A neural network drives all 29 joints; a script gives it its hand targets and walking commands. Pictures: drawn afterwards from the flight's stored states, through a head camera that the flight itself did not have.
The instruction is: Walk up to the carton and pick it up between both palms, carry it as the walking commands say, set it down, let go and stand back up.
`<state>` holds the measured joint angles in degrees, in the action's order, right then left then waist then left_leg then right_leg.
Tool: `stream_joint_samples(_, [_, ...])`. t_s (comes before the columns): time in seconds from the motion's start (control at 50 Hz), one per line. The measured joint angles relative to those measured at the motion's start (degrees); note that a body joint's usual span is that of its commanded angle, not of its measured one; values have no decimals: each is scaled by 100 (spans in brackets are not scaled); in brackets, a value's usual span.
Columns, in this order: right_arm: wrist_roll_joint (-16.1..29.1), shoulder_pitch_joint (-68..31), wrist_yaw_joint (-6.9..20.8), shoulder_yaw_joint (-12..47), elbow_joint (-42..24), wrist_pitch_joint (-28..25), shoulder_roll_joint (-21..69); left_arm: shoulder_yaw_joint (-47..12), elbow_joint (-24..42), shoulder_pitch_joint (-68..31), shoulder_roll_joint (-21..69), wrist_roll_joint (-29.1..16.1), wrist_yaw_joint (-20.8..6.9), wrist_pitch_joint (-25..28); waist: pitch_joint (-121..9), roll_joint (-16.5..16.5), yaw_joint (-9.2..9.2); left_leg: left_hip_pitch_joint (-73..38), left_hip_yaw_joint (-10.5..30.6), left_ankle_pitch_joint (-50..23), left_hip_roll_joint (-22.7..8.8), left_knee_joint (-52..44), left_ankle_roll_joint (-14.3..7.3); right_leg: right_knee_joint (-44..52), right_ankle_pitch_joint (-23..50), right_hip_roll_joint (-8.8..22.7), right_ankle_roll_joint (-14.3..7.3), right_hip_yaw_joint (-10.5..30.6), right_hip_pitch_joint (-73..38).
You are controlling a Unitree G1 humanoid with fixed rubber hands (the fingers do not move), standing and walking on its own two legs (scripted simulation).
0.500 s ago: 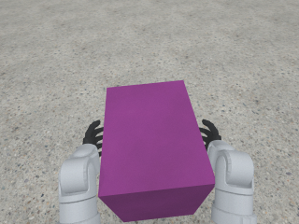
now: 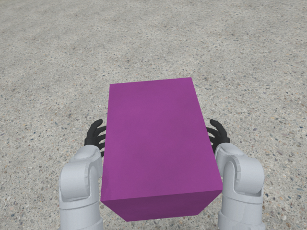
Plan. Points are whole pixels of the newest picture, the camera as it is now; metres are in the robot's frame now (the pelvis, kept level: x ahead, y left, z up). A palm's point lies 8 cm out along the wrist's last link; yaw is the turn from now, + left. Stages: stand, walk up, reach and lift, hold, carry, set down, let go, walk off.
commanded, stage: carry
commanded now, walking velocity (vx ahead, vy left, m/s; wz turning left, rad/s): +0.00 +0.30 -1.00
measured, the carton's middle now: (156, 154) +0.31 +0.01 +0.03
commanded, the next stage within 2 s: none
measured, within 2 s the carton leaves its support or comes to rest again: neither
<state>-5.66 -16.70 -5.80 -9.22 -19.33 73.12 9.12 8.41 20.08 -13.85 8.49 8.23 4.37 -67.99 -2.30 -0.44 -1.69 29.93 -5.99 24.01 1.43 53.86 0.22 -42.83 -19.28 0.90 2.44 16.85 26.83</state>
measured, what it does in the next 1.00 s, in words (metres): steps to the left, turning right: left foot, then right foot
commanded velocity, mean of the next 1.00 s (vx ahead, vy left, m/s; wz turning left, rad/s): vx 0.28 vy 0.10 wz -0.32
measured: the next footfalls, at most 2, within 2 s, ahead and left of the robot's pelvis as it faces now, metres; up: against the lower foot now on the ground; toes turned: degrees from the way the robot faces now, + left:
left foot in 0.10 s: +0.06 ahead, +0.18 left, +0.00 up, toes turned -1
right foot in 0.46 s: +0.05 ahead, -0.01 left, +0.00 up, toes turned -30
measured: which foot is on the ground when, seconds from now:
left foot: up 0.00-0.08, down 0.10-0.46, up 0.48-0.80, down 0.82-1.00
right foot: down 0.00-0.10, up 0.12-0.44, down 0.46-0.84, up 0.86-1.00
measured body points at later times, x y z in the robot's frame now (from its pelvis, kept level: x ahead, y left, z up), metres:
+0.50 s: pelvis +0.03 +0.07 -0.01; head +0.05 +0.04 +0.44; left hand +0.37 +0.09 +0.09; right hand +0.25 -0.19 +0.07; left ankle +0.03 +0.19 -0.70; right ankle +0.01 +0.01 -0.73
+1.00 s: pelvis +0.08 +0.10 +0.01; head +0.08 +0.11 +0.46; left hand +0.41 +0.09 +0.11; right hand +0.26 -0.17 +0.11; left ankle +0.11 +0.18 -0.72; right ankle +0.00 -0.03 -0.68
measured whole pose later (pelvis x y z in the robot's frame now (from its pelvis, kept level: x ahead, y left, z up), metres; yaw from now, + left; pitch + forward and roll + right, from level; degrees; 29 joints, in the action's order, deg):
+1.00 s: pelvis +0.08 +0.10 +0.01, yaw -32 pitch +1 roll -1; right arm -5.6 -16.0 -5.1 -8.7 -17.0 71.4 9.0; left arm 8.9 19.6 -14.0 8.5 8.2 4.9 -69.0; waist -2.3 0.5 -1.2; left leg 13.7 -11.2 18.2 -4.3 30.3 -1.8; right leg -49.7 -21.1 1.9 -1.6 0.0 25.9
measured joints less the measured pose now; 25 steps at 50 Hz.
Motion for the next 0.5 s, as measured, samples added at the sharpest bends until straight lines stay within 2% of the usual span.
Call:
stream_joint_samples(0.08, [0, 2, -2, 2, -5, -7, 0, 1, 1, -5, 0, 0, -3, -1, -13, 31, 6, -841, 15, -100, -6, -1717, 0, -5, -30, -126, 257, 421, 26])
stream_joint_samples(0.1, [0, 1, -1, 3, 3, -19, 0, 6, -1, -14, -1, 0, -3, 1, -10, 8, 28, -1006, 3, -461, -81, -2099, 15, -66, -125, -179, 266, 414, 57])
stream_joint_samples(0.12, [2, 13, 3, 40, 77, -54, 1, 31, -8, 21, -10, 1, -3, 1, 4, 71, 27, -999, -73, -752, -102, -2077, 20, -235, -360, -142, 268, 307, 130])
stream_joint_samples(0.16, [2, 22, 3, 169, 336, -104, 1, 88, -9, 209, -44, 1, -3, -10, 1, 94, 28, -1067, -251, -692, -258, -1995, 20, -918, -650, -85, 270, -315, 352])
stream_joint_samples(0.22, [0, 20, 2, 192, 393, -115, 0, 89, -4, 246, -53, -1, 1, -22, -3, 105, 30, -1167, -447, -518, -522, -1995, 5, -1906, -658, -7, 269, -1139, 554])
stream_joint_samples(0.32, [0, 19, 16, 115, 132, -165, 1, 23, 65, 60, -54, -1, 11, 17, -3, 144, 30, -1222, -890, -384, -754, -1971, -33, -2047, -663, 112, 267, -1811, 558])
stream_joint_samples(0.38, [-1, 19, 31, 57, 27, -173, 3, -11, 68, -44, -55, -1, 17, 10, -5, 150, 28, -1236, -1251, -249, -820, -1867, -39, -1576, -668, 133, 234, -2085, 483])
stream_joint_samples(0.42, [-1, 20, 37, 31, -23, -171, 4, -24, 70, -98, -56, -1, 18, -4, -9, 156, 25, -1235, -1462, -106, -857, -1690, -39, -771, -580, 125, 185, -2268, 259])
stream_joint_samples(0.44, [-1, 20, 39, 16, -54, -166, 4, -32, 70, -126, -55, -1, 18, -11, -9, 160, 25, -1219, -1529, -8, -864, -1522, -38, -193, -314, 118, 153, -2305, 65])
stream_joint_samples(0.48, [3, 41, 55, -43, -85, -157, -7, -36, 30, -154, 3, 1, 36, -2, 38, 36, 30, -1023, -1448, 185, -970, -887, -36, 5, -101, 39, -299, -2299, -35])
stream_joint_samples(0.5, [4, 65, 62, -55, -55, -145, -12, -21, -16, -138, 35, 0, 48, -2, 58, 28, 25, -854, -1240, 422, -899, -493, -36, -28, -153, 22, -502, -2253, -34])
